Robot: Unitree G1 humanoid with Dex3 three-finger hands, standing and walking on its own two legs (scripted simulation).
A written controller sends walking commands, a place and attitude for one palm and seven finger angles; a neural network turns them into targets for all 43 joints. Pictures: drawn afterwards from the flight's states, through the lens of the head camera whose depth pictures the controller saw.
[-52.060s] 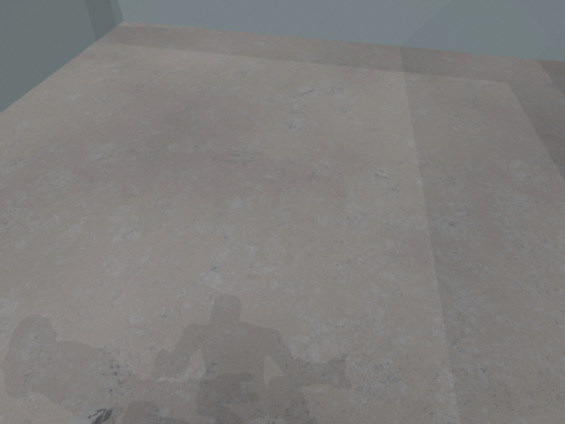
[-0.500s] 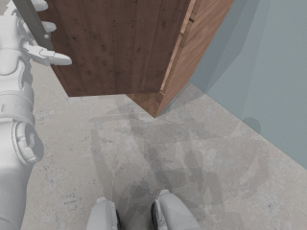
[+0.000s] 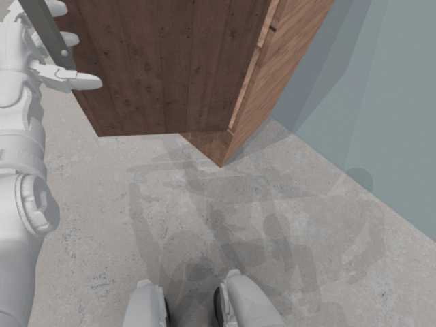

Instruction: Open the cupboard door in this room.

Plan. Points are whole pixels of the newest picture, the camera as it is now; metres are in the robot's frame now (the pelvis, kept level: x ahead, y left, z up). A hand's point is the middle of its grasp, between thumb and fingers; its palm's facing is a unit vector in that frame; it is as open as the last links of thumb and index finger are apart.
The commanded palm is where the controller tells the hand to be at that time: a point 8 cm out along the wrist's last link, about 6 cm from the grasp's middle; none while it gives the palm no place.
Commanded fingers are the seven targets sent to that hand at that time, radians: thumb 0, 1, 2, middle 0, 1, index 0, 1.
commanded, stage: close the thumb around the handle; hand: left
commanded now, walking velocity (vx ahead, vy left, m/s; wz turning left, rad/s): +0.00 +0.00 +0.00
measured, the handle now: (52, 26) +0.62 +0.20 +0.09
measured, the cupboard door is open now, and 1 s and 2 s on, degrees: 47 53 90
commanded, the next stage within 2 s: pull the door open along its arc in 0.54 s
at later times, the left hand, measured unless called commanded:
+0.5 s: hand (66, 50) +0.57 +0.17 +0.08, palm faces -0.01 -1.00 -0.02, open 5.6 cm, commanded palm +0.55 +0.21 +0.08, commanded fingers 0.00 0.90 0.90 -0.40 -1.35 -0.40 -1.35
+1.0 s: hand (68, 69) +0.53 +0.17 +0.08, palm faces -0.02 -1.00 -0.01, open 5.8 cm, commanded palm +0.47 +0.21 +0.08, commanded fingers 0.00 0.90 0.90 -0.40 -1.35 -0.40 -1.35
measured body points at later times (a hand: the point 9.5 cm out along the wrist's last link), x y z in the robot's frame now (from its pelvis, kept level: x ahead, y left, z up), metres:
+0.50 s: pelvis +0.00 +0.00 +0.00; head +0.17 +0.03 +0.42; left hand +0.56 +0.23 +0.09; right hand -0.04 -0.25 -0.10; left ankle +0.02 +0.11 -0.65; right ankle +0.01 -0.13 -0.65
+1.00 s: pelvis +0.01 +0.00 +0.01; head +0.16 +0.02 +0.44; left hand +0.53 +0.22 +0.09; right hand -0.01 -0.25 -0.09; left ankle +0.02 +0.11 -0.65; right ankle +0.01 -0.13 -0.65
